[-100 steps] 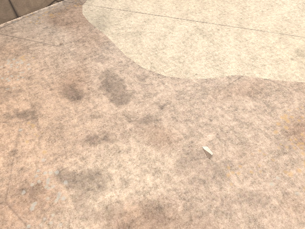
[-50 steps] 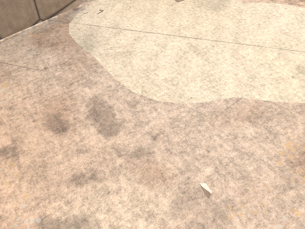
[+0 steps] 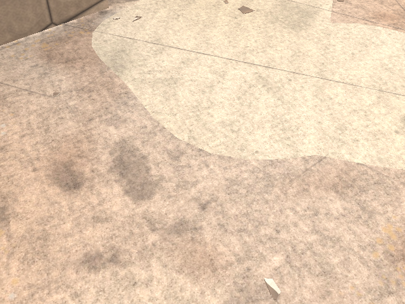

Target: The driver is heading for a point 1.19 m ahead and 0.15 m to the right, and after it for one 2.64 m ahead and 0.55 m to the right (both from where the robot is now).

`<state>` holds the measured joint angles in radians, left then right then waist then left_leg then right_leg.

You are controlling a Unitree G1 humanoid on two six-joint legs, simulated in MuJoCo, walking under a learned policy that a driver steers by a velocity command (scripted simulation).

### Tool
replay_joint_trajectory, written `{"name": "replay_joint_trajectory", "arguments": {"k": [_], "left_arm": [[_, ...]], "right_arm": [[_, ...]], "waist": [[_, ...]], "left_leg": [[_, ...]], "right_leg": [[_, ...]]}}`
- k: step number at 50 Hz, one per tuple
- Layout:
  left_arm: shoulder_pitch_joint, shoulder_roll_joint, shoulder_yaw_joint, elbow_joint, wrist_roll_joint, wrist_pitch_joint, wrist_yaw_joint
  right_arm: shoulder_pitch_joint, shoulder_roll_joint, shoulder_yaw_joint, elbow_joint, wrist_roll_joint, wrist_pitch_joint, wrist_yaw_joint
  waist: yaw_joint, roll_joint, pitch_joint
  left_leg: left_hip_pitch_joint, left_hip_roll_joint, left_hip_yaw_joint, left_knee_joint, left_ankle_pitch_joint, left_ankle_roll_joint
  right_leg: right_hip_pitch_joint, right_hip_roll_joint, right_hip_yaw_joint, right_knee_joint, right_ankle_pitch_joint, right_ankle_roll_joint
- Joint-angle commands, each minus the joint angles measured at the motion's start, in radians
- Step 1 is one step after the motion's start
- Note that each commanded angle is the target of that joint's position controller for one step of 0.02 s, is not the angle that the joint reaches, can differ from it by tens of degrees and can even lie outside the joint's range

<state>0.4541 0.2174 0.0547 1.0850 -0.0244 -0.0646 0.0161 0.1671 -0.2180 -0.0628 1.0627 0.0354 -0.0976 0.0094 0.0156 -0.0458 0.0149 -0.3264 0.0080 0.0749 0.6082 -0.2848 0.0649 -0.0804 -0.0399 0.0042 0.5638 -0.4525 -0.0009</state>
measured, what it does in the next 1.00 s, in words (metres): walks ahead: right foot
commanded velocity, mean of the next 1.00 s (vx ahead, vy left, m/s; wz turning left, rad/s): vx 0.47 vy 0.00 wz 0.00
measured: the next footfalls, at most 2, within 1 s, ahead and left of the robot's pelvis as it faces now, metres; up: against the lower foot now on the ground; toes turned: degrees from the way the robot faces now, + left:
right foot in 0.52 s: +0.45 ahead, -0.12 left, +0.00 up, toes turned -2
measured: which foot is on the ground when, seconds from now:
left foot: down 0.00-0.52, up 0.54-1.00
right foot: up 0.00-0.50, down 0.52-1.00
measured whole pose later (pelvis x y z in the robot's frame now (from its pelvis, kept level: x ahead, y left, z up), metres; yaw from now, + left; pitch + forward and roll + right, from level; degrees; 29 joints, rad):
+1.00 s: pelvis +0.52 +0.00 +0.01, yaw +1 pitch +2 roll -2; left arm 0.38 0.24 0.05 1.02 -0.02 -0.09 0.00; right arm 0.02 -0.23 -0.04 0.88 0.02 -0.09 0.02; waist 0.08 0.04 0.00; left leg -0.61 0.09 -0.01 0.56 0.03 0.03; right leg 0.03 0.05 -0.06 0.22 -0.29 -0.02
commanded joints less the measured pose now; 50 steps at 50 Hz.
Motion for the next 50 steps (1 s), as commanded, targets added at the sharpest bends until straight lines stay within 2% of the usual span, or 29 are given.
{"name": "replay_joint_trajectory", "arguments": {"k": [1, 2, 3, 4, 5, 6, 8, 11, 14, 18, 21, 23, 24, 25, 26, 27, 28, 29, 30, 31, 32, 33, 34, 36, 39, 43, 47, 49, 50], "left_arm": [[-0.120, -0.011, -0.017, -0.133, -0.005, -0.044, -0.002], [-0.137, 0.040, -0.005, -0.141, -0.029, -0.057, -0.006], [-0.164, 0.070, 0.000, -0.151, -0.033, -0.063, -0.012], [-0.165, 0.077, 0.007, -0.145, -0.023, -0.063, -0.009], [-0.165, 0.086, 0.017, -0.143, -0.009, -0.059, -0.005], [-0.155, 0.091, 0.024, -0.137, -0.006, -0.050, -0.006], [-0.173, 0.069, 0.025, -0.140, -0.004, -0.033, -0.011], [-0.305, 0.053, 0.021, -0.195, 0.005, -0.024, -0.011], [-0.439, 0.042, 0.009, -0.244, 0.004, -0.029, -0.020], [-0.564, 0.043, -0.003, -0.285, -0.004, -0.038, -0.042], [-0.617, 0.052, -0.008, -0.318, -0.008, -0.049, -0.064], [-0.561, 0.089, 0.006, -0.315, -0.007, -0.055, -0.071], [-0.473, 0.124, 0.022, -0.295, -0.007, -0.055, -0.068], [-0.290, 0.169, 0.047, -0.242, -0.009, -0.052, -0.061], [-0.092, 0.233, 0.068, -0.195, 0.002, -0.047, -0.049], [0.009, 0.308, 0.081, -0.165, 0.028, -0.044, -0.049], [-0.005, 0.221, 0.054, -0.159, 0.025, -0.043, -0.049], [-0.114, 0.174, 0.039, -0.170, 0.014, -0.047, -0.049], [-0.217, 0.132, 0.024, -0.194, 0.013, -0.052, -0.050], [-0.274, 0.105, 0.015, -0.198, 0.023, -0.059, -0.058], [-0.297, 0.077, 0.006, -0.192, 0.032, -0.065, -0.063], [-0.293, 0.068, 0.003, -0.179, 0.034, -0.065, -0.067], [-0.276, 0.078, 0.004, -0.167, 0.031, -0.066, -0.065], [-0.244, 0.112, 0.009, -0.149, 0.031, -0.066, -0.051], [-0.181, 0.145, 0.016, -0.134, 0.029, -0.059, -0.027], [-0.112, 0.162, 0.018, -0.120, 0.016, -0.049, -0.013], [-0.042, 0.170, 0.023, -0.089, 0.007, -0.036, -0.012], [-0.028, 0.174, 0.028, -0.079, 0.004, -0.026, -0.009], [-0.033, 0.180, 0.031, -0.079, 0.002, -0.021, -0.008]], "right_arm": [[0.463, -0.211, -0.047, 0.084, -0.024, -0.011, 0.004], [0.341, -0.152, -0.022, 0.060, -0.029, -0.026, 0.006], [0.232, -0.105, -0.005, 0.023, -0.024, -0.033, 0.012], [0.158, -0.091, 0.006, -0.002, -0.026, -0.035, 0.019], [0.135, -0.081, 0.014, -0.012, -0.029, -0.033, 0.024], [0.147, -0.062, 0.022, -0.007, -0.033, -0.027, 0.023], [0.215, -0.067, 0.026, 0.012, -0.037, -0.020, 0.013], [0.266, -0.105, 0.025, 0.015, -0.042, -0.013, -0.007], [0.281, -0.111, 0.026, -0.001, -0.043, -0.004, -0.020], [0.348, -0.117, 0.020, 0.008, -0.030, 0.001, -0.024], [0.361, -0.126, 0.011, 0.013, -0.025, 0.012, -0.026], [0.332, -0.153, 0.001, 0.002, -0.028, 0.018, -0.028], [0.319, -0.168, -0.004, -0.003, -0.032, 0.023, -0.028], [0.295, -0.165, -0.003, -0.012, -0.037, 0.031, -0.026], [0.278, -0.142, 0.010, -0.039, -0.045, 0.030, -0.022], [0.417, 0.018, 0.051, -0.047, -0.037, 0.007, -0.006], [0.368, -0.047, 0.038, -0.034, -0.009, -0.028, 0.002], [0.258, -0.115, 0.019, -0.080, 0.016, -0.045, 0.003], [0.183, -0.134, 0.016, -0.103, 0.016, -0.050, -0.006], [0.155, -0.127, 0.006, -0.107, 0.002, -0.043, -0.016], [0.181, -0.111, 0.000, -0.103, -0.009, -0.026, -0.021], [0.209, -0.084, 0.001, -0.099, -0.011, -0.009, -0.023], [0.220, -0.064, 0.002, -0.099, -0.011, 0.003, -0.025], [0.165, -0.072, -0.003, -0.125, -0.016, 0.016, -0.028], [0.029, -0.088, -0.009, -0.171, -0.030, 0.016, -0.028], [-0.116, -0.070, -0.001, -0.209, -0.025, 0.005, -0.015], [-0.229, -0.071, 0.007, -0.246, -0.014, 0.000, 0.006], [-0.259, -0.083, 0.007, -0.268, -0.013, -0.008, 0.018], [-0.246, -0.096, 0.003, -0.271, -0.012, -0.013, 0.023]], "waist": [[-0.183, 0.371, -0.106], [-0.121, 0.230, -0.021], [-0.086, 0.158, 0.042], [-0.052, 0.104, 0.063], [-0.034, 0.095, 0.072], [-0.022, 0.110, 0.066], [-0.023, 0.114, 0.067], [-0.041, 0.093, 0.090], [-0.068, 0.099, 0.109], [-0.097, 0.103, 0.138], [-0.085, 0.113, 0.142], [-0.032, 0.146, 0.077], [0.019, 0.175, 0.007], [0.111, 0.183, -0.096], [0.183, 0.126, -0.233], [0.097, -0.160, -0.423], [0.124, -0.150, -0.443], [0.098, -0.128, -0.254], [0.062, -0.017, -0.161], [0.021, 0.040, -0.100], [-0.021, 0.026, -0.081], [-0.041, 0.002, -0.068], [-0.050, -0.007, -0.051], [-0.055, -0.010, -0.006], [-0.023, 0.004, 0.028], [0.022, -0.003, 0.042], [0.060, -0.007, 0.071], [0.057, -0.011, 0.079], [0.040, -0.017, 0.072]], "left_leg": [[0.576, 0.381, -0.819, -0.444, -0.173, 0.238], [0.489, 0.399, -0.787, -0.440, -0.258, 0.226], [0.400, 0.358, -0.641, -0.442, -0.229, 0.184], [0.332, 0.311, -0.514, -0.455, -0.130, 0.151], [0.282, 0.265, -0.409, -0.465, -0.020, 0.125], [0.254, 0.224, -0.325, -0.472, 0.065, 0.104], [0.254, 0.192, -0.240, -0.477, 0.232, 0.103], [0.276, 0.204, -0.207, -0.494, 0.360, 0.123], [0.263, 0.184, -0.159, -0.517, 0.361, 0.113], [0.332, 0.202, -0.128, -0.521, 0.348, 0.113], [0.432, 0.240, -0.115, -0.464, 0.444, 0.107], [0.472, 0.250, -0.100, -0.362, 0.730, 0.089], [0.483, 0.244, -0.090, -0.254, 0.918, 0.078], [0.429, 0.203, -0.059, -0.049, 1.014, 0.053], [0.181, 0.160, -0.044, 0.253, 0.770, 0.024], [-0.215, -0.050, -0.072, 0.667, 0.013, -0.041], [-0.330, -0.063, -0.234, 0.823, -0.241, -0.018], [-0.419, 0.000, -0.208, 0.850, -0.190, -0.001], [-0.381, 0.061, -0.180, 0.800, -0.091, 0.006], [-0.327, 0.098, -0.162, 0.733, -0.032, 0.005], [-0.256, 0.131, -0.169, 0.682, 0.001, 0.008], [-0.218, 0.140, -0.166, 0.647, 0.012, 0.008], [-0.208, 0.148, -0.157, 0.613, 0.013, 0.004], [-0.256, 0.161, -0.143, 0.530, 0.063, -0.016], [-0.372, 0.169, -0.135, 0.347, 0.224, -0.045], [-0.345, 0.123, -0.094, 0.092, 0.390, -0.052], [-0.352, 0.095, -0.079, -0.028, 0.362, -0.045], [-0.344, 0.088, -0.087, -0.070, 0.297, -0.025], [-0.310, 0.079, -0.089, -0.092, 0.259, -0.016]], "right_leg": [[-0.652, 0.114, 0.035, 0.623, -0.082, -0.035], [-0.742, 0.037, 0.116, 0.762, -0.037, -0.068], [-0.755, -0.018, 0.106, 0.763, 0.076, -0.098], [-0.722, -0.060, 0.086, 0.718, 0.178, -0.105], [-0.677, -0.088, 0.073, 0.657, 0.234, -0.103], [-0.628, -0.100, 0.059, 0.617, 0.268, -0.097], [-0.629, -0.101, 0.023, 0.573, 0.309, -0.074], [-0.718, -0.105, 0.010, 0.441, 0.387, -0.037], [-0.693, -0.081, -0.013, 0.228, 0.496, -0.023], [-0.662, -0.045, -0.041, 0.061, 0.542, -0.035], [-0.651, -0.029, -0.041, -0.010, 0.488, -0.069], [-0.518, 0.017, -0.068, -0.029, 0.419, -0.102], [-0.392, 0.055, -0.089, -0.021, 0.388, -0.122], [-0.162, 0.087, -0.105, -0.035, 0.395, -0.152], [0.185, -0.065, 0.070, 0.001, 0.379, -0.211], [0.542, -0.340, 0.607, -0.113, 0.141, -0.386], [0.533, -0.356, 0.797, -0.267, 0.096, -0.377], [0.384, -0.321, 0.619, -0.280, 0.151, -0.317], [0.198, -0.284, 0.459, -0.303, 0.271, -0.280], [0.042, -0.246, 0.354, -0.330, 0.367, -0.257], [-0.053, -0.206, 0.274, -0.360, 0.398, -0.239], [-0.106, -0.188, 0.237, -0.387, 0.395, -0.240], [-0.144, -0.178, 0.206, -0.412, 0.403, -0.248], [-0.183, -0.171, 0.160, -0.452, 0.411, -0.258], [-0.132, -0.170, 0.136, -0.474, 0.416, -0.250], [-0.078, -0.142, 0.069, -0.470, 0.427, -0.209], [0.036, -0.180, 0.061, -0.427, 0.416, -0.203], [0.089, -0.212, 0.083, -0.383, 0.434, -0.194], [0.104, -0.223, 0.099, -0.355, 0.461, -0.186]]}}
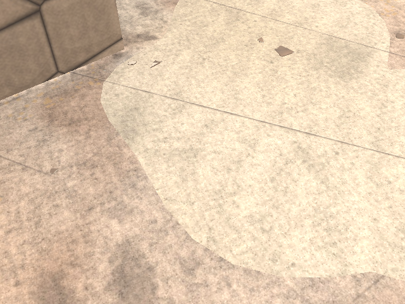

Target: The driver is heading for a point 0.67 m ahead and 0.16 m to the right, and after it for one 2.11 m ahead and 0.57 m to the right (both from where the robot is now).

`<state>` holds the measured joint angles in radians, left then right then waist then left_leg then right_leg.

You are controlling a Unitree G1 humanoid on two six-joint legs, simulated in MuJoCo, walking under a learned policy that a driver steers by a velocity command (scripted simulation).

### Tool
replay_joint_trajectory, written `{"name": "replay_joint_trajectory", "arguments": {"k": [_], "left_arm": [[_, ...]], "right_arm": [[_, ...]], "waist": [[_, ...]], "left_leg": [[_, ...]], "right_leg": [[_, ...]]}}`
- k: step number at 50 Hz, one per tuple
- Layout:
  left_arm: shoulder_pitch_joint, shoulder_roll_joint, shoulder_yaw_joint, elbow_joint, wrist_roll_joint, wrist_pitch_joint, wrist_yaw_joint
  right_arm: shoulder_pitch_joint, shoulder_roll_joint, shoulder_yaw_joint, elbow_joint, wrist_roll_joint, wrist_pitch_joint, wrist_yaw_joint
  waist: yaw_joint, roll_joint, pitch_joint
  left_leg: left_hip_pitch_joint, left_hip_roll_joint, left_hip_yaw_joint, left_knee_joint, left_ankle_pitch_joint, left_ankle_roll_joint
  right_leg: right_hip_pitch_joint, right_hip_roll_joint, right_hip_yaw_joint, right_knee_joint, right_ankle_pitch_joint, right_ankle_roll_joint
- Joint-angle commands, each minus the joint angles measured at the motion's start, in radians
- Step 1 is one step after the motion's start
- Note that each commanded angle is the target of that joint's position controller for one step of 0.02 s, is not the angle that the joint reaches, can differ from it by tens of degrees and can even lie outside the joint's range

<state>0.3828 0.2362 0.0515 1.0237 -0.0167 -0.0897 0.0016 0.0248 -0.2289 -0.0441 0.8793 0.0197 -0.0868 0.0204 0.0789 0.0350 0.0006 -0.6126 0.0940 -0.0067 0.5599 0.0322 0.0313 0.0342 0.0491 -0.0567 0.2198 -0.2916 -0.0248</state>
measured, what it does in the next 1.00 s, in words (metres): walks ahead, turning right: left foot, then right foot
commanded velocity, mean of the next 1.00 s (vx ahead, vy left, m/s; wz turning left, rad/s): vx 0.50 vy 0.00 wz -0.44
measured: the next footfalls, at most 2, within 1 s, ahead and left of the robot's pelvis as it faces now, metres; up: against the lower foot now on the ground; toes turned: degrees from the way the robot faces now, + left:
left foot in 0.06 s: +0.22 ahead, +0.14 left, +0.00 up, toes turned +1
right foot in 0.64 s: +0.47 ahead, -0.16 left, +0.00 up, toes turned -23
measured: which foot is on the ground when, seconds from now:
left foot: up 0.00-0.04, down 0.06-0.62, up 0.64-1.00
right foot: down 0.00-0.08, up 0.10-0.62, down 0.64-1.00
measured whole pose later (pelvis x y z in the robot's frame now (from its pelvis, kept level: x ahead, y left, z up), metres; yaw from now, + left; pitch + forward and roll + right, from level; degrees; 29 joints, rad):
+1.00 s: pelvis +0.52 -0.11 +0.01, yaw -29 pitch +2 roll +0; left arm 0.32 0.24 0.07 0.82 -0.01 -0.07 0.00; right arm 0.03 -0.27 -0.06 0.79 0.00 -0.10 0.01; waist 0.06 0.05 0.02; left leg -0.66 0.10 -0.06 0.62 0.09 -0.02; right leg -0.09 0.11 0.09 0.30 -0.24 -0.10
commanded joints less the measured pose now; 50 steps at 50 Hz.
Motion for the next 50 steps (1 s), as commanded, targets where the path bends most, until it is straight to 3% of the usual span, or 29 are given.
{"name": "replay_joint_trajectory", "arguments": {"k": [1, 2, 3, 4, 5, 6, 7, 8, 9, 11, 12, 15, 20, 23, 26, 29, 30, 31, 32, 33, 34, 35, 36, 37, 38, 41, 44, 47, 50], "left_arm": [[0.024, 0.171, 0.038, -0.021, -0.007, 0.009, 0.008], [-0.005, 0.178, 0.039, -0.030, -0.007, 0.014, 0.008], [-0.021, 0.152, 0.029, -0.041, 0.000, 0.017, 0.007], [-0.019, 0.104, 0.008, -0.074, 0.018, 0.015, 0.006], [0.109, -0.028, -0.023, -0.075, 0.000, -0.006, 0.001], [0.063, 0.092, 0.004, -0.060, -0.026, -0.022, 0.001], [-0.018, 0.138, 0.019, -0.086, -0.040, -0.026, 0.002], [-0.063, 0.132, 0.021, -0.095, -0.034, -0.023, 0.009], [-0.083, 0.121, 0.029, -0.098, -0.021, -0.014, 0.015], [-0.048, 0.077, 0.034, -0.093, -0.024, 0.016, 0.010], [-0.047, 0.059, 0.034, -0.097, -0.025, 0.028, 0.009], [-0.110, 0.055, 0.040, -0.133, -0.015, 0.046, 0.008], [-0.246, 0.044, 0.035, -0.189, -0.005, 0.041, -0.015], [-0.357, 0.028, 0.024, -0.238, -0.002, 0.040, -0.035], [-0.423, 0.028, 0.019, -0.285, -0.007, 0.041, -0.055], [-0.379, 0.070, 0.039, -0.310, -0.011, 0.045, -0.067], [-0.294, 0.103, 0.056, -0.298, -0.014, 0.046, -0.067], [-0.146, 0.152, 0.084, -0.264, -0.016, 0.046, -0.061], [0.014, 0.238, 0.123, -0.222, -0.013, 0.053, -0.039], [0.002, 0.345, 0.137, -0.220, -0.017, 0.049, -0.029], [0.050, 0.291, 0.114, -0.248, 0.003, 0.035, -0.032], [0.024, 0.223, 0.095, -0.240, 0.011, 0.023, -0.035], [-0.046, 0.181, 0.082, -0.252, 0.001, 0.014, -0.034], [-0.133, 0.143, 0.070, -0.273, -0.001, 0.011, -0.035], [-0.178, 0.119, 0.060, -0.292, 0.007, 0.009, -0.031], [-0.165, 0.151, 0.063, -0.297, 0.003, 0.003, -0.015], [-0.110, 0.168, 0.065, -0.281, 0.002, 0.004, 0.006], [-0.058, 0.155, 0.058, -0.260, 0.000, 0.008, 0.010], [-0.016, 0.161, 0.055, -0.234, 0.003, 0.003, 0.006]], "right_arm": [[-0.066, -0.102, -0.023, -0.083, 0.004, -0.029, 0.013], [0.019, -0.129, -0.038, -0.062, 0.002, -0.034, 0.011], [0.193, -0.181, -0.065, -0.009, 0.000, -0.038, 0.004], [0.388, -0.270, -0.089, 0.024, -0.018, -0.039, -0.008], [0.432, -0.320, -0.096, 0.043, -0.029, -0.031, -0.003], [0.413, -0.215, -0.069, 0.032, -0.025, -0.034, -0.002], [0.328, -0.161, -0.052, 0.015, -0.020, -0.037, -0.005], [0.246, -0.134, -0.041, 0.001, -0.020, -0.039, -0.004], [0.196, -0.108, -0.036, 0.001, -0.024, -0.041, -0.001], [0.172, -0.076, -0.029, 0.015, -0.036, -0.043, -0.001], [0.180, -0.083, -0.032, 0.024, -0.036, -0.045, -0.005], [0.206, -0.119, -0.045, 0.040, -0.039, -0.046, -0.022], [0.237, -0.144, -0.050, 0.046, -0.037, -0.032, -0.044], [0.296, -0.160, -0.056, 0.060, -0.028, -0.020, -0.051], [0.328, -0.176, -0.064, 0.067, -0.016, 0.001, -0.051], [0.292, -0.219, -0.076, 0.049, -0.003, 0.018, -0.055], [0.275, -0.234, -0.080, 0.042, 0.000, 0.026, -0.057], [0.248, -0.241, -0.079, 0.033, 0.006, 0.032, -0.057], [0.247, -0.228, -0.073, 0.015, -0.004, 0.026, -0.058], [0.333, -0.056, -0.026, -0.037, -0.041, -0.003, -0.040], [0.249, -0.108, -0.026, -0.070, 0.004, -0.055, -0.025], [0.137, -0.150, -0.038, -0.101, 0.039, -0.078, -0.018], [0.128, -0.146, -0.035, -0.099, 0.028, -0.087, -0.021], [0.138, -0.155, -0.043, -0.082, 0.001, -0.083, -0.030], [0.166, -0.168, -0.054, -0.078, -0.010, -0.068, -0.031], [0.154, -0.140, -0.055, -0.099, -0.028, -0.030, -0.033], [0.055, -0.110, -0.041, -0.129, -0.035, -0.021, -0.033], [-0.039, -0.084, -0.027, -0.148, -0.027, -0.028, -0.019], [-0.100, -0.098, -0.022, -0.165, -0.010, -0.033, -0.003]], "waist": [[-0.050, -0.111, 0.068], [-0.104, -0.119, 0.022], [-0.180, -0.100, -0.086], [-0.238, 0.019, -0.260], [-0.167, 0.293, -0.374], [-0.195, 0.191, -0.342], [-0.182, 0.137, -0.211], [-0.150, 0.057, -0.141], [-0.123, 0.043, -0.084], [-0.079, 0.073, -0.045], [-0.071, 0.064, -0.029], [-0.069, 0.026, 0.014], [-0.097, 0.014, 0.058], [-0.138, -0.003, 0.096], [-0.151, 0.003, 0.114], [-0.090, 0.056, 0.050], [-0.038, 0.075, -0.002], [0.047, 0.066, -0.079], [0.115, -0.011, -0.166], [-0.016, -0.286, -0.226], [0.031, -0.198, -0.369], [0.050, -0.141, -0.240], [0.004, -0.075, -0.157], [-0.045, -0.029, -0.103], [-0.083, -0.040, -0.088], [-0.109, -0.037, -0.050], [-0.074, -0.067, -0.017], [-0.024, -0.103, -0.003], [0.013, -0.123, 0.030]], "left_leg": [[0.043, -0.025, 0.002, -0.060, -0.094, 0.027], [0.171, -0.056, 0.027, -0.083, -0.113, 0.041], [0.412, -0.064, 0.031, -0.077, -0.104, 0.067], [0.731, 0.138, -0.182, -0.059, -0.115, 0.132], [1.016, 0.348, -0.634, -0.196, -0.292, 0.264], [0.968, 0.324, -0.671, -0.249, -0.381, 0.236], [0.845, 0.300, -0.503, -0.257, -0.340, 0.186], [0.702, 0.265, -0.381, -0.286, -0.255, 0.160], [0.589, 0.230, -0.287, -0.325, -0.201, 0.144], [0.486, 0.184, -0.152, -0.381, -0.137, 0.129], [0.467, 0.177, -0.105, -0.397, -0.093, 0.133], [0.470, 0.181, -0.009, -0.424, -0.003, 0.142], [0.517, 0.164, 0.126, -0.444, 0.027, 0.121], [0.597, 0.187, 0.174, -0.433, 0.049, 0.116], [0.699, 0.214, 0.211, -0.376, 0.135, 0.107], [0.730, 0.219, 0.254, -0.215, 0.564, 0.080], [0.723, 0.212, 0.264, -0.086, 0.707, 0.069], [0.663, 0.182, 0.281, 0.111, 0.718, 0.043], [0.436, 0.139, 0.280, 0.406, 0.450, -0.007], [-0.029, -0.063, 0.199, 0.768, -0.546, -0.066], [-0.157, -0.118, -0.055, 0.897, -0.635, -0.049], [-0.253, -0.068, -0.080, 0.882, -0.540, -0.018], [-0.224, -0.021, -0.080, 0.794, -0.447, 0.001], [-0.141, 0.013, -0.079, 0.709, -0.397, -0.004], [-0.059, 0.037, -0.087, 0.653, -0.367, -0.012], [0.000, 0.037, -0.062, 0.510, -0.314, -0.055], [-0.021, 0.016, -0.033, 0.298, -0.118, -0.081], [0.045, -0.023, -0.011, 0.082, 0.085, -0.067], [0.022, -0.027, -0.004, 0.000, 0.139, -0.038]], "right_leg": [[-0.008, -0.316, 0.172, 0.027, 0.363, -0.154], [-0.022, -0.294, 0.162, 0.117, 0.505, -0.138], [-0.090, -0.233, 0.124, 0.310, 0.590, -0.110], [-0.299, -0.152, 0.065, 0.646, 0.340, -0.068], [-0.672, 0.015, 0.072, 0.964, -0.258, -0.015], [-0.761, -0.036, 0.207, 1.096, -0.276, -0.027], [-0.816, -0.083, 0.193, 1.118, -0.185, -0.041], [-0.775, -0.135, 0.172, 1.087, -0.089, -0.040], [-0.734, -0.164, 0.171, 1.033, -0.025, -0.038], [-0.651, -0.193, 0.171, 0.983, 0.036, -0.042], [-0.654, -0.197, 0.166, 0.971, 0.051, -0.040], [-0.740, -0.198, 0.180, 0.899, 0.152, -0.026], [-0.769, -0.179, 0.127, 0.641, 0.342, -0.013], [-0.792, -0.171, 0.069, 0.532, 0.351, -0.025], [-0.806, -0.154, 0.019, 0.468, 0.267, -0.048], [-0.638, -0.072, -0.066, 0.448, 0.124, -0.097], [-0.524, -0.029, -0.090, 0.446, 0.079, -0.121], [-0.313, 0.015, -0.096, 0.370, 0.134, -0.156], [-0.008, -0.041, 0.052, 0.321, 0.152, -0.205], [0.314, -0.300, 0.597, 0.258, 0.063, -0.373], [0.390, -0.392, 0.907, 0.082, -0.043, -0.432], [0.328, -0.365, 0.768, 0.059, 0.041, -0.370], [0.178, -0.323, 0.628, 0.067, 0.128, -0.331], [0.019, -0.280, 0.521, 0.062, 0.224, -0.300], [-0.085, -0.254, 0.462, 0.043, 0.296, -0.288], [-0.222, -0.218, 0.386, 0.000, 0.393, -0.287], [-0.248, -0.176, 0.292, -0.011, 0.444, -0.253], [-0.256, -0.139, 0.237, -0.006, 0.366, -0.202], [-0.176, -0.187, 0.255, -0.004, 0.288, -0.194]]}}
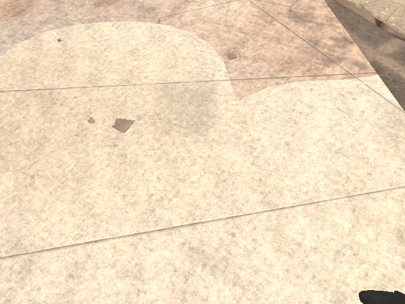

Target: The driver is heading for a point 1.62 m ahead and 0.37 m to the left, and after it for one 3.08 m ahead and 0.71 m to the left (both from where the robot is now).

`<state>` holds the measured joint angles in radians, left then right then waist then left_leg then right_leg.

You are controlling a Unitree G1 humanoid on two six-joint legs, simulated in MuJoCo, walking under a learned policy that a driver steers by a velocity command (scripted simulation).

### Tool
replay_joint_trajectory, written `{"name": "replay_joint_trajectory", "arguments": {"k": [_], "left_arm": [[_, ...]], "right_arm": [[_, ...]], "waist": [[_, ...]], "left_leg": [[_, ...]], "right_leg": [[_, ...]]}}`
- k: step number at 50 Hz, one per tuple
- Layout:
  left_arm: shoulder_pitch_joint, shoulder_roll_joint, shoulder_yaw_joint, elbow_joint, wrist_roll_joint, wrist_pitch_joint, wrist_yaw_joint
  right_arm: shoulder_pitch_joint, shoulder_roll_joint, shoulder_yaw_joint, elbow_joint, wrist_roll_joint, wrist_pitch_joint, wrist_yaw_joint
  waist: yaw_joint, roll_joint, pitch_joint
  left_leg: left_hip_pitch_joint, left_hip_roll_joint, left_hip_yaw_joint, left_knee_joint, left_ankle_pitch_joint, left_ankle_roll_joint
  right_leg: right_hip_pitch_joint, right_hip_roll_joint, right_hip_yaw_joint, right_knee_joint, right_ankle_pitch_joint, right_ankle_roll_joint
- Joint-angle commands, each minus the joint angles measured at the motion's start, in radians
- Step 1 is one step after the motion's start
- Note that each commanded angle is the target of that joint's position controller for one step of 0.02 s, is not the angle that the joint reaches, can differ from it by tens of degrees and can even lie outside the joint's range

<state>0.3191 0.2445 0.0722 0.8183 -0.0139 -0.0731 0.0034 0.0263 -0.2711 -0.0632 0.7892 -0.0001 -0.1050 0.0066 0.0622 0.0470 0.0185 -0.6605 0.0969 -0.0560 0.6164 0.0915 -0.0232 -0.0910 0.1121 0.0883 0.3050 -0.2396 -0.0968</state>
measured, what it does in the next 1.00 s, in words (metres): walks ahead, turning left: left foot, then right foot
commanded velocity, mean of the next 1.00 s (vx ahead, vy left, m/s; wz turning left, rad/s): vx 0.50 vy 0.00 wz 0.30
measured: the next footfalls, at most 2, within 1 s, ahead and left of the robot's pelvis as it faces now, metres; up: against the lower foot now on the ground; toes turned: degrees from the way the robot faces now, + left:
left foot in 0.18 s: +0.29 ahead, +0.14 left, +0.00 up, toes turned +3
right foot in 0.66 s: +0.58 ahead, -0.01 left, +0.00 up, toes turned +22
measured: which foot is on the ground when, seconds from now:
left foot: up 0.00-0.16, down 0.18-0.68, up 0.70-1.00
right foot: down 0.00-0.18, up 0.20-0.64, down 0.66-1.00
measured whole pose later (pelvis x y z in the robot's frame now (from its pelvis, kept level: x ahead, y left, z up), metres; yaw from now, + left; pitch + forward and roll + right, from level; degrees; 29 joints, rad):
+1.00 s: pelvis +0.56 +0.10 +0.00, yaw +22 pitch +2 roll -2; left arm 0.38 0.27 0.06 0.84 -0.02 -0.09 -0.02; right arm 0.12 -0.28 -0.04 0.67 0.01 -0.07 0.02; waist 0.09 0.05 0.01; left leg -0.64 0.09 -0.05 0.70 -0.08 0.00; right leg -0.09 0.04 -0.01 0.27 -0.23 -0.03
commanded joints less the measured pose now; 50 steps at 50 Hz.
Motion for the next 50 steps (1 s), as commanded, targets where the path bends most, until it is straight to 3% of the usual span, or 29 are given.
{"name": "replay_joint_trajectory", "arguments": {"k": [1, 5, 7, 8, 9, 10, 11, 12, 13, 14, 15, 18, 20, 24, 27, 29, 31, 32, 33, 34, 35, 36, 37, 38, 39, 41, 43, 47, 50], "left_arm": [[0.064, 0.154, 0.033, -0.020, 0.002, -0.013, 0.004], [0.082, 0.174, 0.037, 0.003, 0.009, 0.002, 0.014], [0.036, 0.194, 0.040, -0.008, 0.012, 0.009, 0.017], [0.008, 0.191, 0.035, -0.017, 0.014, 0.013, 0.019], [0.000, 0.171, 0.023, -0.041, 0.027, 0.010, 0.022], [0.120, 0.071, -0.006, -0.054, 0.029, -0.013, 0.008], [0.080, 0.122, -0.006, -0.054, 0.016, -0.039, -0.003], [-0.022, 0.168, 0.004, -0.088, -0.012, -0.058, -0.013], [-0.087, 0.163, 0.000, -0.104, -0.010, -0.068, -0.012], [-0.115, 0.158, 0.004, -0.113, 0.011, -0.071, -0.008], [-0.104, 0.158, 0.011, -0.118, 0.026, -0.065, -0.004], [-0.085, 0.125, 0.007, -0.133, 0.032, -0.038, 0.007], [-0.150, 0.108, 0.001, -0.159, 0.032, -0.030, 0.013], [-0.294, 0.078, -0.011, -0.196, 0.024, -0.039, 0.004], [-0.367, 0.094, -0.008, -0.222, 0.011, -0.049, -0.009], [-0.380, 0.118, 0.001, -0.232, 0.007, -0.060, -0.017], [-0.321, 0.139, 0.012, -0.220, 0.003, -0.070, -0.020], [-0.240, 0.157, 0.023, -0.197, 0.010, -0.075, -0.017], [-0.116, 0.193, 0.036, -0.181, 0.028, -0.079, -0.011], [0.026, 0.274, 0.056, -0.161, 0.046, -0.074, -0.005], [0.096, 0.269, 0.063, -0.110, 0.020, -0.059, -0.016], [0.055, 0.187, 0.040, -0.124, 0.003, -0.055, -0.017], [0.008, 0.150, 0.027, -0.130, 0.008, -0.047, -0.016], [-0.036, 0.134, 0.018, -0.129, 0.016, -0.041, -0.019], [-0.063, 0.117, 0.010, -0.127, 0.021, -0.041, -0.020], [-0.079, 0.113, 0.006, -0.118, 0.021, -0.043, -0.023], [-0.067, 0.145, 0.015, -0.102, 0.012, -0.046, -0.022], [-0.037, 0.190, 0.024, -0.075, 0.000, -0.035, -0.016], [0.024, 0.209, 0.025, -0.044, -0.011, -0.025, -0.017]], "right_arm": [[-0.122, -0.063, -0.002, -0.084, 0.011, -0.017, 0.016], [-0.130, -0.079, 0.001, -0.111, 0.018, -0.027, 0.046], [-0.003, -0.117, -0.017, -0.082, 0.017, -0.023, 0.048], [0.138, -0.150, -0.035, -0.043, 0.014, -0.020, 0.045], [0.303, -0.203, -0.050, -0.015, 0.005, -0.014, 0.038], [0.372, -0.274, -0.068, -0.005, 0.002, -0.010, 0.042], [0.375, -0.192, -0.049, 0.004, 0.026, -0.001, 0.041], [0.307, -0.154, -0.038, -0.018, 0.025, 0.005, 0.033], [0.253, -0.140, -0.033, -0.041, 0.013, 0.010, 0.029], [0.215, -0.124, -0.027, -0.053, 0.008, 0.012, 0.029], [0.199, -0.115, -0.020, -0.063, 0.001, 0.010, 0.026], [0.206, -0.134, -0.027, -0.073, 0.009, 0.012, 0.016], [0.234, -0.165, -0.038, -0.073, 0.015, 0.015, 0.002], [0.300, -0.168, -0.042, -0.063, 0.027, 0.034, -0.015], [0.353, -0.163, -0.041, -0.055, 0.031, 0.048, -0.019], [0.364, -0.160, -0.042, -0.058, 0.030, 0.057, -0.023], [0.343, -0.160, -0.044, -0.067, 0.025, 0.063, -0.026], [0.333, -0.137, -0.037, -0.073, 0.022, 0.063, -0.025], [0.320, -0.091, -0.019, -0.087, 0.012, 0.057, -0.021], [0.409, -0.034, 0.000, -0.104, 0.015, 0.046, -0.021], [0.486, -0.051, 0.007, -0.101, 0.033, 0.038, -0.021], [0.422, -0.136, -0.012, -0.092, 0.039, 0.036, -0.018], [0.319, -0.151, -0.016, -0.109, 0.030, 0.038, -0.016], [0.261, -0.138, -0.015, -0.126, 0.017, 0.037, -0.013], [0.240, -0.128, -0.018, -0.133, 0.008, 0.036, -0.011], [0.261, -0.091, -0.011, -0.132, 0.013, 0.039, -0.003], [0.229, -0.067, 0.000, -0.146, 0.007, 0.039, 0.000], [0.105, -0.039, 0.020, -0.174, 0.005, 0.027, 0.009], [0.019, -0.053, 0.018, -0.198, 0.016, 0.022, 0.018]], "waist": [[0.039, -0.132, 0.022], [0.022, -0.132, 0.025], [-0.052, -0.155, -0.068], [-0.128, -0.133, -0.150], [-0.188, -0.046, -0.265], [-0.127, 0.217, -0.361], [-0.158, 0.186, -0.364], [-0.163, 0.111, -0.207], [-0.143, -0.006, -0.132], [-0.110, -0.068, -0.069], [-0.077, -0.058, -0.065], [-0.046, -0.002, -0.057], [-0.061, 0.002, -0.040], [-0.118, 0.028, -0.033], [-0.143, 0.043, -0.031], [-0.136, 0.052, -0.032], [-0.096, 0.084, -0.043], [-0.055, 0.086, -0.081], [0.004, 0.056, -0.188], [0.011, -0.132, -0.336], [-0.001, -0.371, -0.368], [0.017, -0.236, -0.223], [0.021, -0.146, -0.116], [0.000, -0.102, -0.046], [-0.024, -0.110, -0.017], [-0.058, -0.149, -0.017], [-0.059, -0.147, -0.017], [-0.021, -0.122, -0.010], [0.013, -0.126, 0.001]], "left_leg": [[0.032, -0.030, 0.045, -0.071, 0.055, 0.031], [-0.035, -0.051, 0.062, -0.106, -0.125, 0.099], [0.173, -0.118, 0.114, -0.107, -0.177, 0.140], [0.369, -0.140, 0.117, -0.128, -0.125, 0.171], [0.651, 0.002, -0.080, -0.112, -0.069, 0.234], [1.003, 0.217, -0.571, -0.187, -0.210, 0.416], [1.061, 0.233, -0.730, -0.300, -0.389, 0.412], [0.947, 0.205, -0.606, -0.319, -0.417, 0.363], [0.803, 0.166, -0.501, -0.334, -0.345, 0.334], [0.674, 0.132, -0.432, -0.354, -0.237, 0.322], [0.601, 0.105, -0.387, -0.373, -0.149, 0.316], [0.491, 0.069, -0.309, -0.403, -0.031, 0.325], [0.444, 0.045, -0.261, -0.415, -0.011, 0.312], [0.394, -0.018, -0.209, -0.385, -0.072, 0.246], [0.447, 0.002, -0.272, -0.333, -0.124, 0.234], [0.510, 0.022, -0.339, -0.281, -0.156, 0.224], [0.543, 0.036, -0.373, -0.221, -0.126, 0.208], [0.535, 0.007, -0.351, -0.152, -0.062, 0.185], [0.465, -0.035, -0.293, 0.028, -0.056, 0.153], [0.193, -0.155, -0.165, 0.344, -0.285, 0.085], [-0.042, -0.177, -0.107, 0.568, -0.682, 0.054], [-0.134, -0.124, -0.139, 0.652, -0.635, 0.052], [-0.142, -0.089, -0.108, 0.662, -0.551, 0.049], [-0.125, -0.064, -0.083, 0.614, -0.495, 0.049], [-0.094, -0.034, -0.075, 0.556, -0.453, 0.048], [-0.022, -0.010, -0.042, 0.482, -0.424, 0.042], [-0.018, 0.002, -0.014, 0.388, -0.377, 0.029], [0.056, -0.006, 0.025, 0.124, -0.168, 0.022], [0.106, -0.034, 0.042, 0.006, -0.087, 0.022]], "right_leg": [[0.008, -0.274, 0.120, -0.075, 0.254, -0.122], [0.200, -0.344, 0.103, 0.010, 0.485, -0.092], [0.198, -0.318, 0.044, 0.142, 0.843, -0.064], [0.152, -0.274, -0.007, 0.307, 0.937, -0.039], [-0.040, -0.231, -0.043, 0.579, 0.703, -0.006], [-0.463, -0.040, -0.069, 0.960, -0.011, 0.084], [-0.628, -0.047, 0.043, 1.060, -0.281, 0.078], [-0.713, -0.103, 0.054, 1.064, -0.214, 0.067], [-0.688, -0.142, 0.036, 1.006, -0.146, 0.062], [-0.652, -0.167, 0.021, 0.917, -0.108, 0.069], [-0.589, -0.190, 0.021, 0.858, -0.085, 0.076], [-0.539, -0.199, -0.007, 0.719, -0.068, 0.116], [-0.540, -0.188, -0.024, 0.592, 0.037, 0.142], [-0.438, -0.130, -0.033, 0.318, 0.292, 0.154], [-0.409, -0.101, -0.021, 0.229, 0.302, 0.149], [-0.390, -0.091, -0.004, 0.171, 0.240, 0.135], [-0.315, -0.093, -0.014, 0.131, 0.185, 0.105], [-0.196, -0.102, -0.028, 0.092, 0.203, 0.074], [0.018, -0.204, 0.047, 0.131, 0.206, 0.014], [0.373, -0.405, 0.351, 0.142, 0.160, -0.118], [0.467, -0.537, 0.689, 0.045, -0.049, -0.220], [0.362, -0.500, 0.640, 0.008, -0.193, -0.187], [0.240, -0.450, 0.492, -0.004, -0.164, -0.147], [0.120, -0.405, 0.396, -0.035, -0.071, -0.133], [0.045, -0.372, 0.331, -0.059, 0.012, -0.125], [-0.040, -0.333, 0.247, -0.099, 0.116, -0.125], [-0.062, -0.330, 0.186, -0.129, 0.205, -0.143], [-0.090, -0.298, 0.065, -0.145, 0.269, -0.119], [-0.062, -0.307, 0.046, -0.129, 0.253, -0.102]]}}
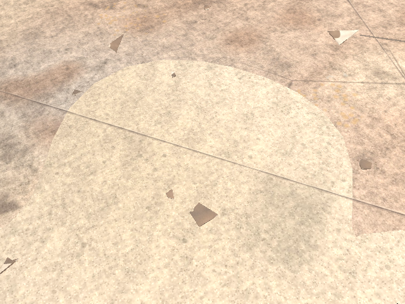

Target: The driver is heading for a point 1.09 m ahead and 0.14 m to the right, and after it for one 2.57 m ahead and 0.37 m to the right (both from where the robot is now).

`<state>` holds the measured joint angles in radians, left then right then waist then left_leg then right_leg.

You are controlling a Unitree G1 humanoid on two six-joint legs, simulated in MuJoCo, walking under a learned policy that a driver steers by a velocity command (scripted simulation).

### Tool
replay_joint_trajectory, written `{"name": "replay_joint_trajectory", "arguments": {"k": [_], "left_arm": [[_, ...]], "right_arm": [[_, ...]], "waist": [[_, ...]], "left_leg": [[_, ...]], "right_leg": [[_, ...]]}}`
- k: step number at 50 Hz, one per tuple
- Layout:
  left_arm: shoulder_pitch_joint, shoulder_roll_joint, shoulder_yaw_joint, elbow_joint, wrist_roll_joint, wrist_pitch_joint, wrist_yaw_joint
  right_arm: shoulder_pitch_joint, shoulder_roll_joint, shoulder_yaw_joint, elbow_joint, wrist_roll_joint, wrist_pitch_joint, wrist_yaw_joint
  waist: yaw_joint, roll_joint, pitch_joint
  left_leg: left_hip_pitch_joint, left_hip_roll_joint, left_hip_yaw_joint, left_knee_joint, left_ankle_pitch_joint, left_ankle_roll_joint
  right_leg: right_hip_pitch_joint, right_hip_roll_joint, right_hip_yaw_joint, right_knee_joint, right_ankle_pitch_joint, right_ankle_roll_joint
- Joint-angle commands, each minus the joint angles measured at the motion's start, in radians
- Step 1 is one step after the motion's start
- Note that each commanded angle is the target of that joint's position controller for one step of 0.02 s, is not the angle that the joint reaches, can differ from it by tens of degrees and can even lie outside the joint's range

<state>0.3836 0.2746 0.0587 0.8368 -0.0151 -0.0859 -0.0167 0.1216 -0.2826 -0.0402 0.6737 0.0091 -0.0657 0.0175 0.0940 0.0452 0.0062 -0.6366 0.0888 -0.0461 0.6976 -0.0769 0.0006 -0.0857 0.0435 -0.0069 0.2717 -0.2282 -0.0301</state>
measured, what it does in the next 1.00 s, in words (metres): walks ahead, turning right: left foot, then right foot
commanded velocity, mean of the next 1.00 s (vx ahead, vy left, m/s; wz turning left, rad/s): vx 0.50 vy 0.00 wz -0.23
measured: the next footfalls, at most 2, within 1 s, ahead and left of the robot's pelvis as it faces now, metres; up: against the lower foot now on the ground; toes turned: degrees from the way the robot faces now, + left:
left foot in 0.14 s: +0.24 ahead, +0.15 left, +0.00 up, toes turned +1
right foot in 0.68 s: +0.52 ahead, -0.12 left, +0.00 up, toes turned -11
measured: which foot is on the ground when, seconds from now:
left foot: up 0.00-0.12, down 0.14-0.70, up 0.72-1.00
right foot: down 0.00-0.16, up 0.18-0.66, down 0.68-1.00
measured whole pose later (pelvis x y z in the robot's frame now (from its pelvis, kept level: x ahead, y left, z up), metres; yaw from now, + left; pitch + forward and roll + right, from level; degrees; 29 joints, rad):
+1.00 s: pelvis +0.54 -0.04 +0.00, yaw -18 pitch +2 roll +0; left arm 0.32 0.27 0.05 0.73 -0.01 -0.05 0.00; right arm 0.11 -0.30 -0.05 0.70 -0.01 -0.09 0.00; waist 0.05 0.04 0.02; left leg -0.68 0.10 -0.07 0.73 -0.01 -0.06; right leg -0.15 0.11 0.09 0.32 -0.21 -0.08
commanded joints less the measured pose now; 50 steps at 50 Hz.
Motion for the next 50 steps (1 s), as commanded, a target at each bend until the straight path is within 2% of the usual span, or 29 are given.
{"name": "replay_joint_trajectory", "arguments": {"k": [1, 3, 5, 6, 7, 8, 9, 10, 11, 12, 13, 15, 17, 23, 29, 31, 32, 33, 34, 35, 36, 37, 38, 39, 40, 42, 44, 48, 50], "left_arm": [[-0.023, 0.182, 0.038, -0.053, -0.012, -0.008, 0.003], [-0.006, 0.193, 0.039, -0.038, -0.015, 0.002, 0.005], [-0.016, 0.206, 0.041, -0.030, -0.015, 0.014, 0.010], [-0.017, 0.196, 0.036, -0.029, -0.015, 0.017, 0.012], [-0.020, 0.162, 0.021, -0.038, -0.003, 0.015, 0.015], [0.039, 0.073, -0.010, -0.075, 0.017, -0.003, 0.013], [0.059, 0.073, -0.015, -0.071, 0.006, -0.022, 0.010], [-0.008, 0.162, 0.009, -0.080, -0.016, -0.030, 0.004], [-0.079, 0.163, 0.009, -0.097, -0.021, -0.030, 0.002], [-0.109, 0.150, 0.009, -0.100, -0.008, -0.025, 0.005], [-0.105, 0.143, 0.013, -0.097, 0.004, -0.015, 0.008], [-0.072, 0.103, 0.007, -0.085, 0.006, 0.006, 0.009], [-0.092, 0.086, 0.003, -0.089, 0.005, 0.020, 0.012], [-0.268, 0.057, -0.008, -0.135, -0.003, 0.016, -0.008], [-0.395, 0.059, -0.010, -0.215, -0.004, 0.016, -0.040], [-0.375, 0.077, 0.000, -0.231, -0.001, 0.018, -0.049], [-0.323, 0.100, 0.013, -0.227, 0.001, 0.020, -0.049], [-0.192, 0.136, 0.037, -0.198, 0.001, 0.022, -0.046], [-0.023, 0.208, 0.071, -0.160, -0.003, 0.027, -0.032], [0.047, 0.335, 0.100, -0.156, -0.007, 0.030, -0.018], [0.074, 0.281, 0.081, -0.170, -0.011, 0.025, -0.018], [0.050, 0.223, 0.062, -0.165, -0.001, 0.021, -0.017], [-0.007, 0.197, 0.055, -0.172, -0.002, 0.019, -0.014], [-0.074, 0.170, 0.046, -0.186, -0.002, 0.022, -0.012], [-0.122, 0.144, 0.036, -0.204, 0.007, 0.023, -0.009], [-0.158, 0.142, 0.037, -0.220, 0.012, 0.022, -0.004], [-0.149, 0.151, 0.038, -0.208, 0.011, 0.015, 0.007], [-0.092, 0.155, 0.036, -0.168, 0.004, 0.016, 0.021], [-0.054, 0.167, 0.036, -0.149, 0.002, 0.016, 0.021]], "right_arm": [[-0.100, -0.047, -0.006, -0.093, 0.009, -0.019, 0.010], [-0.127, -0.060, -0.011, -0.111, 0.011, -0.023, 0.017], [-0.072, -0.084, -0.022, -0.103, 0.008, -0.027, 0.019], [0.024, -0.114, -0.040, -0.073, 0.002, -0.025, 0.013], [0.174, -0.167, -0.063, -0.041, -0.005, -0.023, 0.003], [0.309, -0.275, -0.086, -0.031, -0.027, -0.014, -0.007], [0.349, -0.248, -0.081, -0.011, -0.008, -0.007, -0.001], [0.300, -0.189, -0.060, -0.014, 0.000, -0.006, 0.002], [0.240, -0.156, -0.048, -0.022, -0.001, -0.006, 0.002], [0.180, -0.130, -0.039, -0.025, -0.008, -0.007, 0.007], [0.138, -0.106, -0.031, -0.028, -0.015, -0.012, 0.011], [0.108, -0.103, -0.034, -0.022, -0.015, -0.024, 0.014], [0.113, -0.119, -0.041, -0.003, -0.015, -0.037, 0.010], [0.171, -0.151, -0.052, 0.056, -0.017, -0.041, -0.009], [0.233, -0.173, -0.064, 0.113, 0.001, -0.012, -0.020], [0.216, -0.194, -0.071, 0.113, 0.005, 0.004, -0.028], [0.207, -0.209, -0.075, 0.109, 0.006, 0.012, -0.035], [0.194, -0.210, -0.074, 0.103, 0.006, 0.023, -0.043], [0.205, -0.189, -0.063, 0.088, -0.004, 0.022, -0.052], [0.298, -0.070, -0.020, 0.033, -0.035, -0.004, -0.038], [0.252, -0.086, -0.013, 0.034, -0.024, -0.045, -0.022], [0.150, -0.149, -0.032, 0.007, 0.019, -0.067, -0.008], [0.101, -0.142, -0.026, -0.009, 0.022, -0.079, -0.008], [0.085, -0.139, -0.029, -0.007, -0.001, -0.080, -0.015], [0.094, -0.148, -0.038, -0.006, -0.015, -0.070, -0.020], [0.125, -0.129, -0.039, -0.006, -0.022, -0.045, -0.020], [0.124, -0.103, -0.032, -0.002, -0.025, -0.029, -0.022], [-0.018, -0.060, -0.013, -0.026, -0.021, -0.034, -0.015], [-0.085, -0.058, -0.010, -0.039, -0.010, -0.040, -0.005]], "waist": [[-0.013, -0.125, 0.019], [-0.018, -0.132, 0.027], [-0.068, -0.138, 0.002], [-0.118, -0.123, -0.056], [-0.187, -0.092, -0.161], [-0.201, 0.117, -0.320], [-0.203, 0.247, -0.397], [-0.205, 0.140, -0.254], [-0.186, 0.086, -0.154], [-0.155, 0.036, -0.080], [-0.121, 0.045, -0.045], [-0.080, 0.061, -0.032], [-0.071, 0.044, -0.017], [-0.134, 0.005, 0.033], [-0.174, 0.000, 0.074], [-0.147, 0.025, 0.044], [-0.115, 0.045, -0.004], [-0.040, 0.037, -0.079], [0.032, -0.009, -0.176], [-0.020, -0.259, -0.297], [0.009, -0.233, -0.427], [0.033, -0.173, -0.306], [0.006, -0.112, -0.197], [-0.036, -0.056, -0.122], [-0.075, -0.070, -0.085], [-0.115, -0.101, -0.068], [-0.121, -0.102, -0.053], [-0.058, -0.117, -0.019], [-0.024, -0.122, -0.005]], "left_leg": [[0.083, -0.031, 0.033, -0.100, 0.075, 0.005], [0.093, -0.041, 0.035, -0.145, 0.025, 0.028], [0.201, -0.067, 0.059, -0.203, -0.006, 0.058], [0.352, -0.091, 0.081, -0.231, -0.007, 0.081], [0.586, -0.026, 0.017, -0.209, 0.019, 0.123], [0.960, 0.235, -0.352, -0.208, 0.003, 0.252], [1.036, 0.323, -0.671, -0.352, -0.155, 0.341], [0.932, 0.288, -0.584, -0.379, -0.256, 0.300], [0.803, 0.241, -0.452, -0.395, -0.242, 0.266], [0.669, 0.197, -0.362, -0.430, -0.173, 0.251], [0.571, 0.165, -0.303, -0.463, -0.100, 0.241], [0.467, 0.139, -0.231, -0.518, -0.015, 0.247], [0.452, 0.142, -0.152, -0.552, 0.057, 0.254], [0.501, 0.125, 0.043, -0.584, 0.115, 0.194], [0.704, 0.189, 0.109, -0.518, 0.185, 0.157], [0.745, 0.191, 0.143, -0.417, 0.449, 0.131], [0.752, 0.183, 0.164, -0.319, 0.640, 0.115], [0.715, 0.152, 0.203, -0.140, 0.752, 0.089], [0.535, 0.112, 0.219, 0.110, 0.626, 0.049], [0.069, -0.049, 0.203, 0.512, -0.074, -0.023], [-0.102, -0.141, -0.010, 0.666, -0.507, -0.025], [-0.194, -0.078, -0.062, 0.689, -0.440, -0.003], [-0.191, -0.036, -0.044, 0.620, -0.353, 0.010], [-0.142, -0.002, -0.035, 0.530, -0.299, 0.006], [-0.064, 0.022, -0.036, 0.471, -0.264, -0.002], [0.010, 0.025, -0.026, 0.410, -0.236, -0.027], [0.020, 0.022, -0.003, 0.329, -0.165, -0.055], [0.067, -0.003, 0.015, 0.029, 0.118, -0.064], [0.100, -0.026, 0.022, -0.070, 0.206, -0.056]], "right_leg": [[-0.042, -0.251, 0.147, -0.085, 0.238, -0.164], [0.011, -0.279, 0.161, -0.054, 0.253, -0.148], [0.036, -0.280, 0.147, 0.024, 0.371, -0.121], [0.020, -0.243, 0.108, 0.139, 0.507, -0.099], [-0.081, -0.194, 0.058, 0.345, 0.487, -0.063], [-0.428, -0.076, -0.021, 0.734, 0.140, 0.009], [-0.630, -0.014, 0.068, 0.932, -0.344, 0.022], [-0.728, -0.076, 0.102, 1.013, -0.308, 0.014], [-0.735, -0.120, 0.077, 0.993, -0.220, 0.006], [-0.700, -0.148, 0.062, 0.934, -0.152, 0.010], [-0.644, -0.173, 0.070, 0.878, -0.103, 0.016], [-0.563, -0.182, 0.064, 0.834, -0.049, 0.031], [-0.586, -0.186, 0.068, 0.779, 0.032, 0.047], [-0.582, -0.149, 0.063, 0.468, 0.327, 0.034], [-0.633, -0.119, 0.023, 0.332, 0.229, -0.017], [-0.564, -0.078, -0.031, 0.320, 0.119, -0.048], [-0.472, -0.040, -0.069, 0.323, 0.072, -0.067], [-0.291, 0.007, -0.095, 0.280, 0.096, -0.095], [0.003, -0.025, 0.003, 0.269, 0.144, -0.143], [0.419, -0.294, 0.508, 0.249, 0.075, -0.325], [0.533, -0.387, 0.847, 0.078, -0.018, -0.394], [0.460, -0.351, 0.698, 0.056, -0.012, -0.331], [0.312, -0.309, 0.567, 0.053, 0.047, -0.295], [0.159, -0.272, 0.473, 0.038, 0.131, -0.269], [0.040, -0.242, 0.413, 0.011, 0.216, -0.259], [-0.080, -0.212, 0.371, -0.030, 0.286, -0.270], [-0.142, -0.195, 0.295, -0.051, 0.352, -0.269], [-0.168, -0.141, 0.192, -0.056, 0.302, -0.206], [-0.152, -0.157, 0.204, -0.057, 0.219, -0.195]]}}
